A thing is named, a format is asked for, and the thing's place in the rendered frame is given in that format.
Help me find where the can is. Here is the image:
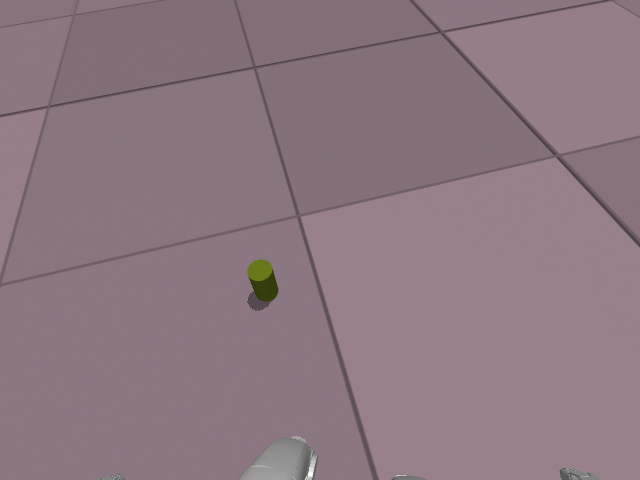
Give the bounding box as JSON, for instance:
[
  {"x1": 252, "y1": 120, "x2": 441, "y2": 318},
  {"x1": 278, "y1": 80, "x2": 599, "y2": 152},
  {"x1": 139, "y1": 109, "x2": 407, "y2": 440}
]
[{"x1": 247, "y1": 259, "x2": 278, "y2": 302}]

